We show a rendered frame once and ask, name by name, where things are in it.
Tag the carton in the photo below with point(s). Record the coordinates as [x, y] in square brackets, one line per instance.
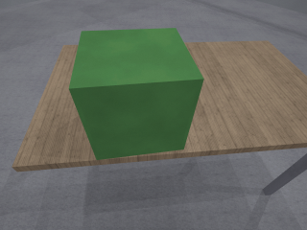
[136, 91]

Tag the table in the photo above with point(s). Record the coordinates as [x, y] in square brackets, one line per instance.
[252, 99]

